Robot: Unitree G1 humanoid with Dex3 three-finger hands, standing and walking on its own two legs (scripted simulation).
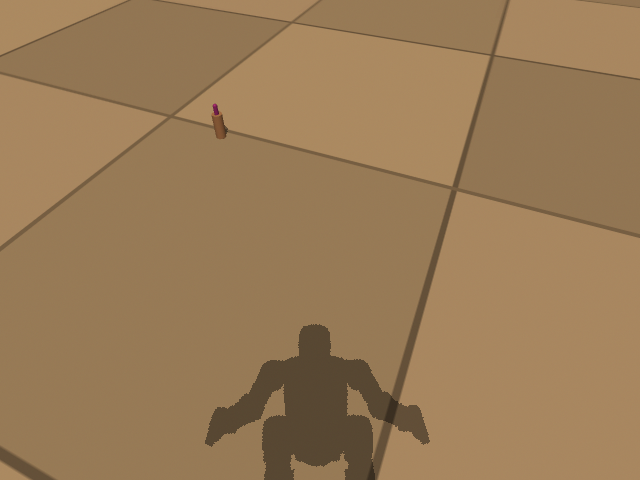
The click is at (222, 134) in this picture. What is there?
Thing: necked bottle
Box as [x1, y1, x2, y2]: [211, 104, 225, 138]
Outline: 213,104 214,111 211,114 216,137 223,138 225,137 222,116 221,113 217,110 216,104
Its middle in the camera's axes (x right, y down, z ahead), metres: -0.56 -0.65 +2.15
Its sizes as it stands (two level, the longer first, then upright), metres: 0.057 0.057 0.200
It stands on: the floor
